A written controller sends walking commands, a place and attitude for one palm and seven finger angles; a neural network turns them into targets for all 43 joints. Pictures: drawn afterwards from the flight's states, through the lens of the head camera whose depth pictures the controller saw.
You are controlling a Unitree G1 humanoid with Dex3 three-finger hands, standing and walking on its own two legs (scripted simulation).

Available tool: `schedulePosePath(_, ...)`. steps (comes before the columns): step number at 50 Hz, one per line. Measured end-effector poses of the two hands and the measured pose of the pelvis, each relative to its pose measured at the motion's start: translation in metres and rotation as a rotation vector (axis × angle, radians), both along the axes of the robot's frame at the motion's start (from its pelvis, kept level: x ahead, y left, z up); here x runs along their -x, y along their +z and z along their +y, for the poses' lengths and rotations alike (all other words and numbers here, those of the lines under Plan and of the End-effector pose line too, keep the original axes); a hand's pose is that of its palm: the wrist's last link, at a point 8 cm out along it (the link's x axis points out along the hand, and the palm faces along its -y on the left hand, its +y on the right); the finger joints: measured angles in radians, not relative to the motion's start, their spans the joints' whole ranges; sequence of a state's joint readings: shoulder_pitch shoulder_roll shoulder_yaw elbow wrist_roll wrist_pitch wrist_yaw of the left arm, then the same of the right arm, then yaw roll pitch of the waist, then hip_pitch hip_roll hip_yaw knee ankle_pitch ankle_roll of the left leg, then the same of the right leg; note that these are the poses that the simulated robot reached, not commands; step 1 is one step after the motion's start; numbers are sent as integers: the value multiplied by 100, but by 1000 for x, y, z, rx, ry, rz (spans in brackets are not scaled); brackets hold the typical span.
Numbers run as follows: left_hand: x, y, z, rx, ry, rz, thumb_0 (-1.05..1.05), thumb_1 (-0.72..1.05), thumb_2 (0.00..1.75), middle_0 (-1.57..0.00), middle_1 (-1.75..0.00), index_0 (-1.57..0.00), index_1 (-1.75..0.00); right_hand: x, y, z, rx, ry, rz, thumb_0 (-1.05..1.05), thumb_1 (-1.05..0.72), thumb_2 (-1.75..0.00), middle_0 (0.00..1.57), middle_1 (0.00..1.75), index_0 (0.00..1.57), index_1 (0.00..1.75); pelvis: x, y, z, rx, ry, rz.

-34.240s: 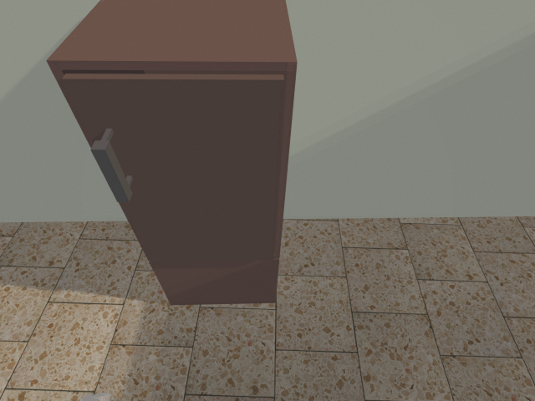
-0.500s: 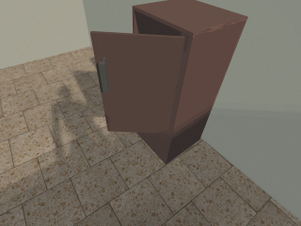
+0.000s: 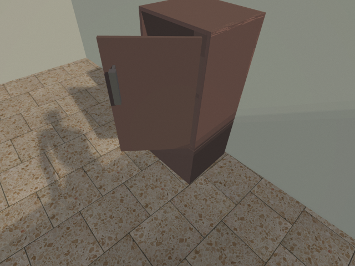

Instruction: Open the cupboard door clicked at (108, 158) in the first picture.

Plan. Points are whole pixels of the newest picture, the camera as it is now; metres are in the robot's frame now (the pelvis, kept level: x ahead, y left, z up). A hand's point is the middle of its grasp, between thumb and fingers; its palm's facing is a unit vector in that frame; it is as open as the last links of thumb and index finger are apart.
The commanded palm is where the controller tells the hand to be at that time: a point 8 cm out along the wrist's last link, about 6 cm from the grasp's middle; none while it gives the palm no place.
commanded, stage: shuffle to correct the standing spot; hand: left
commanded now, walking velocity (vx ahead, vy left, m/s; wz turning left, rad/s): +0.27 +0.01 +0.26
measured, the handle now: (115, 84) +0.74 +0.27 +0.02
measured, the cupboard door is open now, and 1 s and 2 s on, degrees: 50 50 50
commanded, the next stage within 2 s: come to a stop and stand still in 0.88 s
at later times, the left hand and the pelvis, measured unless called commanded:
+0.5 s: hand out of the picture +0.06 +0.25 -0.17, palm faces +0.11 -0.98 -0.14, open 7.3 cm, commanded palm none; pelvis +0.04 +0.07 +0.01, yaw +6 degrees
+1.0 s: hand (106, 227) +0.28 +0.22 -0.18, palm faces +0.21 -0.96 -0.17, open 7.1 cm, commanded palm none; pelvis +0.21 +0.04 -0.01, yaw +10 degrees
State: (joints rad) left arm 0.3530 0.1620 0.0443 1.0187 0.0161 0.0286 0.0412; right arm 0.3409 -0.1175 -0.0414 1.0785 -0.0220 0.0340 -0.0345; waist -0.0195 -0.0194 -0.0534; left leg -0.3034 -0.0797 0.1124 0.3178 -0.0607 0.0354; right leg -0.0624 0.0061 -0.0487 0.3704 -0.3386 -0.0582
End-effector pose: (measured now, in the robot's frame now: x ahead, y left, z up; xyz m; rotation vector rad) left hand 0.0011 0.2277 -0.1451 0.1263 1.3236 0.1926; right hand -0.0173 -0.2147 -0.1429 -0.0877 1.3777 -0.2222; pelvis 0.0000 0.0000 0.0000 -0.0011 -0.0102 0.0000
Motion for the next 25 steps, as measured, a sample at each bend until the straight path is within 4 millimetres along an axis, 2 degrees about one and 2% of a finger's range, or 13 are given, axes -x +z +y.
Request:
schedulePosePath(3, 31, 1, 0, 5, 4, 77, 0, 91, 90, -20, -30, -20, -30, 11, 0, -1, 2, -4, 15, 1, -92, -90, 21, 30, 20, 30, 10, 1, 5, 23, 2, -17)
schedulePosePath(6, 52, -4, 2, 25, 21, 121, 0, 91, 90, -20, -30, -20, -30, 24, 2, 2, 8, -6, 45, 1, -92, -90, 21, 29, 20, 30, 11, -1, 11, 39, 15, -16)
schedulePosePath(10, 60, -14, 8, 68, 51, 122, 0, 91, 90, -20, -30, -20, -30, 33, 7, 10, 29, 16, 93, 0, -92, -90, 20, 29, 20, 30, 7, -4, 24, 49, 52, -7)
schedulePosePath(14, 59, -27, 23, 109, 84, 127, 0, 91, 90, -20, -30, -20, -30, 29, 5, 26, 59, 59, 112, 0, -91, -90, 20, 29, 20, 30, 0, -14, 45, 31, 80, 9)
schedulePosePath(16, 50, -25, 31, 116, 68, 140, 0, 91, 90, -20, -30, -20, -30, 27, 7, 36, 63, 58, 107, 0, -91, -90, 20, 29, 20, 30, -3, -12, 53, 19, 72, 14)
schedulePosePath(18, 33, -19, 40, 113, 49, 125, 0, 91, 90, -20, -30, -20, -30, 25, 12, 47, 55, 52, 108, 0, -91, -90, 20, 29, 20, 30, -8, -6, 59, 15, 75, 21)
schedulePosePath(25, -46, 0, 76, 60, 40, -10, 2, 94, 90, -20, -30, -20, -30, 4, 23, 83, 4, 61, 134, 0, -91, -90, 20, 29, 20, 30, -37, 8, 72, 20, 99, 37)
